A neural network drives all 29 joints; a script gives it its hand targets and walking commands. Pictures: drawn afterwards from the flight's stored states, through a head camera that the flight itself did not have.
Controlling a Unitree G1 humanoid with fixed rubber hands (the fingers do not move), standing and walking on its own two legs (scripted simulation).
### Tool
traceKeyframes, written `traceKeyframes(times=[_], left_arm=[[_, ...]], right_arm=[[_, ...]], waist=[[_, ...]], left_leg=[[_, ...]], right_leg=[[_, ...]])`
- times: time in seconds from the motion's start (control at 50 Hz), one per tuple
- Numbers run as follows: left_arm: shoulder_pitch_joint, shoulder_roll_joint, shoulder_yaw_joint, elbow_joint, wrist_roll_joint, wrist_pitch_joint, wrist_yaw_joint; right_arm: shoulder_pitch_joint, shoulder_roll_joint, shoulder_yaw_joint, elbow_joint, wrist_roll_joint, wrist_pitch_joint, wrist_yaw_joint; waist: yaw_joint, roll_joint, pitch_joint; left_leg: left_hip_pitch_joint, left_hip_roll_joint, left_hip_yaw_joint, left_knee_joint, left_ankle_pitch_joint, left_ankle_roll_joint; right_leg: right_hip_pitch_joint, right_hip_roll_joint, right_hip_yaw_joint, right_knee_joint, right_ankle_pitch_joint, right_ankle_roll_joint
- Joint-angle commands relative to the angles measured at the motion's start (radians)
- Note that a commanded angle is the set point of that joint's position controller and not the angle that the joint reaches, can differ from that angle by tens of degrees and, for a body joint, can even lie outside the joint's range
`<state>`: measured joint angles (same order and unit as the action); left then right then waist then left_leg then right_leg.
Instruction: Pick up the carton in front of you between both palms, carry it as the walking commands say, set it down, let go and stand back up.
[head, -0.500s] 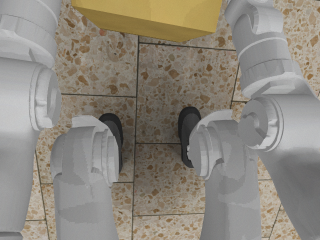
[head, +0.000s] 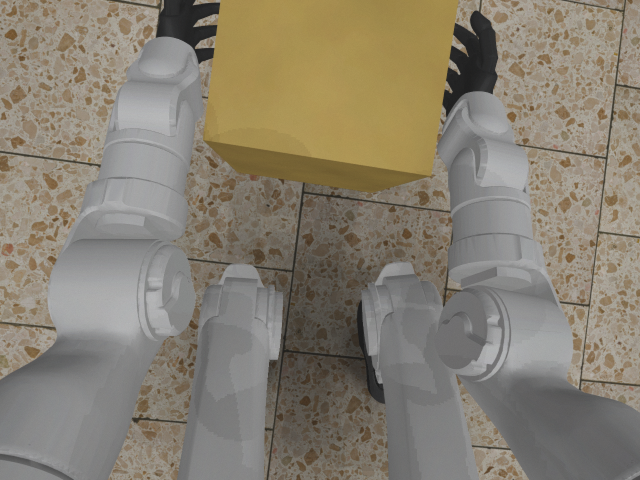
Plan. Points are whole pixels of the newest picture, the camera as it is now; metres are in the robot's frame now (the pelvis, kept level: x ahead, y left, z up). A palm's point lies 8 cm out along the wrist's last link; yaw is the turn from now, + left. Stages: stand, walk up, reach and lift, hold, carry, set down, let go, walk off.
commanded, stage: reach and lift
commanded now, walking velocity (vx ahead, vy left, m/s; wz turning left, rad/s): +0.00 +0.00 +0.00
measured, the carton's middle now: (322, 91) +0.53 +0.01 -0.15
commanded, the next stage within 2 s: none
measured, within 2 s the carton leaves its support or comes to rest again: neither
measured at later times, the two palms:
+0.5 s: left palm (119, 10) +0.50 +0.15 +0.06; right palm (571, 61) +0.48 -0.15 +0.07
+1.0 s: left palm out of the picture +0.44 +0.15 +0.22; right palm out of the picture +0.44 -0.15 +0.23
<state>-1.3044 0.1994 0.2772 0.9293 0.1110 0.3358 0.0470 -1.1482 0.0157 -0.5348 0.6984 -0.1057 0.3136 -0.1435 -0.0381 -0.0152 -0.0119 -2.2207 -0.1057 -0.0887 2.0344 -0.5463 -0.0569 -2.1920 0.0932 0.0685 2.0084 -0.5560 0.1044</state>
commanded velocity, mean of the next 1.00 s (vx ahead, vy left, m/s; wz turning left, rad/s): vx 0.00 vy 0.00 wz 0.00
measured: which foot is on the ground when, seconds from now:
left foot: down 0.00-1.00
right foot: down 0.00-1.00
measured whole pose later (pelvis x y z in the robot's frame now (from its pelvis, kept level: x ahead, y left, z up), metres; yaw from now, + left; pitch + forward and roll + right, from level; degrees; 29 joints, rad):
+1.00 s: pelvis +0.06 -0.01 +0.26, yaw +2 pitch +27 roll +0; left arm -0.60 -0.08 0.36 0.64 0.22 0.34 0.03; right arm -0.56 0.14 -0.43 0.57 -0.21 0.33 -0.05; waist -0.02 0.00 -0.23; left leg -1.19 -0.08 -0.13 1.14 -0.42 -0.04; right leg -1.18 0.08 0.12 1.13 -0.43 0.05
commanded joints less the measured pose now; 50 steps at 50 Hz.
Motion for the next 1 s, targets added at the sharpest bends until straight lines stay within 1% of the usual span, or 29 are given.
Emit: traceKeyframes(times=[0.0, 0.04, 0.08, 0.16, 0.24, 0.32, 0.38, 0.44, 0.5, 0.66, 0.82, 0.98], left_arm=[[-0.495, -1.102, -0.255, -0.002, -0.044, 0.001, -0.265], [-0.493, -1.091, -0.205, 0.017, -0.012, 0.0, -0.27], [-0.49, -1.087, -0.174, 0.025, 0.012, 0.001, -0.273], [-0.485, -1.104, -0.162, 0.004, 0.033, 0.009, -0.28], [-0.477, -1.16, -0.22, -0.064, 0.008, 0.023, -0.289], [-0.438, -1.223, -0.306, -0.14, -0.039, 0.04, -0.293], [-0.384, -1.263, -0.365, -0.182, -0.068, 0.048, -0.29], [-0.322, -1.291, -0.405, -0.206, -0.084, 0.048, -0.285], [-0.258, -1.306, -0.422, -0.214, -0.086, 0.041, -0.276], [-0.102, -1.326, -0.405, -0.196, -0.055, 0.013, -0.255], [0.037, -1.342, -0.413, -0.214, -0.033, -0.009, -0.255], [0.185, -1.352, -0.468, -0.272, -0.036, -0.016, -0.261]], right_arm=[[-0.727, 0.916, 0.438, 0.018, 0.032, 0.025, 0.281], [-0.725, 0.92, 0.407, 0.032, 0.006, 0.029, 0.29], [-0.724, 0.936, 0.399, 0.04, -0.005, 0.034, 0.296], [-0.713, 0.981, 0.419, 0.038, -0.004, 0.048, 0.31], [-0.689, 1.033, 0.483, 0.0, 0.023, 0.063, 0.322], [-0.631, 1.072, 0.559, -0.047, 0.057, 0.077, 0.331], [-0.564, 1.093, 0.605, -0.069, 0.077, 0.083, 0.337], [-0.491, 1.11, 0.637, -0.075, 0.089, 0.082, 0.34], [-0.422, 1.121, 0.656, -0.07, 0.094, 0.076, 0.341], [-0.261, 1.134, 0.657, -0.033, 0.07, 0.05, 0.34], [-0.103, 1.153, 0.658, -0.021, 0.035, 0.03, 0.338], [0.057, 1.165, 0.713, -0.056, 0.028, 0.024, 0.34]], waist=[[-0.036, 0.123, -0.965], [-0.027, 0.105, -0.963], [-0.013, 0.086, -0.977], [0.008, 0.055, -1.046], [0.012, 0.047, -1.165], [0.007, 0.062, -1.253], [0.002, 0.076, -1.264], [0.0, 0.083, -1.235], [0.002, 0.084, -1.184], [0.012, 0.062, -1.018], [0.016, 0.042, -0.901], [0.023, 0.031, -0.81]], left_leg=[[0.563, -0.049, 0.168, -0.293, 0.113, 0.036], [0.565, -0.052, 0.168, -0.326, 0.1, 0.043], [0.58, -0.053, 0.17, -0.359, 0.091, 0.048], [0.65, -0.055, 0.174, -0.416, 0.091, 0.051], [0.759, -0.059, 0.179, -0.46, 0.14, 0.047], [0.871, -0.063, 0.177, -0.499, 0.211, 0.036], [0.94, -0.064, 0.17, -0.534, 0.257, 0.027], [0.988, -0.065, 0.161, -0.573, 0.29, 0.02], [1.033, -0.066, 0.149, -0.618, 0.309, 0.016], [1.159, -0.062, 0.113, -0.769, 0.299, 0.021], [1.3, -0.053, 0.082, -0.927, 0.307, 0.033], [1.482, -0.037, 0.054, -1.089, 0.362, 0.041]], right_leg=[[0.477, 0.078, -0.2, -0.246, 0.136, -0.07], [0.496, 0.079, -0.194, -0.283, 0.123, -0.07], [0.525, 0.08, -0.192, -0.316, 0.115, -0.067], [0.592, 0.081, -0.19, -0.377, 0.108, -0.057], [0.681, 0.084, -0.191, -0.423, 0.15, -0.05], [0.769, 0.085, -0.187, -0.462, 0.213, -0.049], [0.819, 0.085, -0.18, -0.496, 0.253, -0.052], [0.863, 0.085, -0.17, -0.535, 0.284, -0.054], [0.901, 0.085, -0.158, -0.58, 0.298, -0.055], [1.018, 0.084, -0.124, -0.731, 0.281, -0.061], [1.194, 0.072, -0.083, -0.898, 0.299, -0.07], [1.412, 0.053, -0.04, -1.067, 0.362, -0.079]])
